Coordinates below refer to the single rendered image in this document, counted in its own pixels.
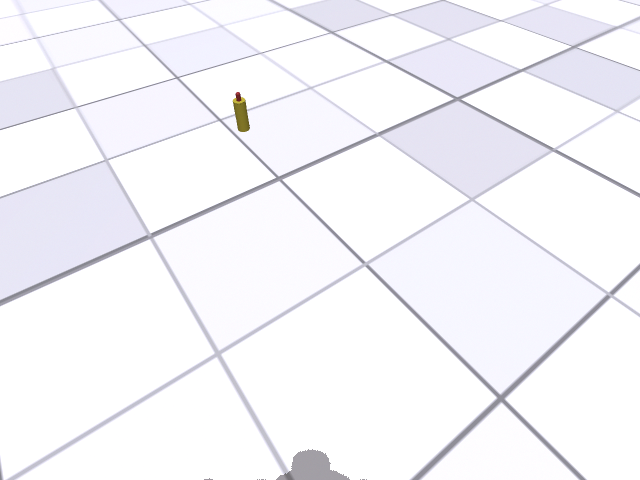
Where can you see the bottle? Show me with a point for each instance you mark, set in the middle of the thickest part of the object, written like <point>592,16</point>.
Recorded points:
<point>241,113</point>

